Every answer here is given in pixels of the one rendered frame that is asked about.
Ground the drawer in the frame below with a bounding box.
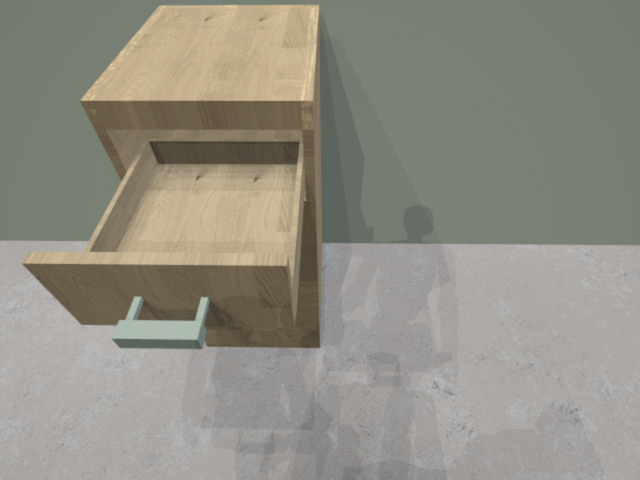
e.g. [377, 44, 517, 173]
[22, 138, 305, 327]

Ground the cabinet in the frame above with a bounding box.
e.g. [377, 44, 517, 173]
[80, 5, 322, 348]

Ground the handle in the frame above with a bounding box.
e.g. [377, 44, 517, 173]
[112, 297, 210, 349]

